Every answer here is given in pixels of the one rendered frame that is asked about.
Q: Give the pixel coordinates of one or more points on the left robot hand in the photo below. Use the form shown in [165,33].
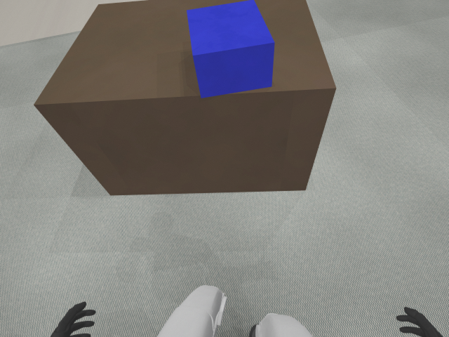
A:
[67,325]

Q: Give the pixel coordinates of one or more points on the robot right thigh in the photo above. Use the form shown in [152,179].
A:
[281,326]

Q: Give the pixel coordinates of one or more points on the right robot hand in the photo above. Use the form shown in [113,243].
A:
[426,329]

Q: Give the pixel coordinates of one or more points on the robot thigh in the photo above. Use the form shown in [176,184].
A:
[281,326]
[197,315]

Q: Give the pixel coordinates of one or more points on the robot left thigh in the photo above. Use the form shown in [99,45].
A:
[197,315]

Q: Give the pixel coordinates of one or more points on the carton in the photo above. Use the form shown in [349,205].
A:
[232,48]

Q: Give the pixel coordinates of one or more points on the pedestal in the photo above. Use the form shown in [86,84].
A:
[126,100]

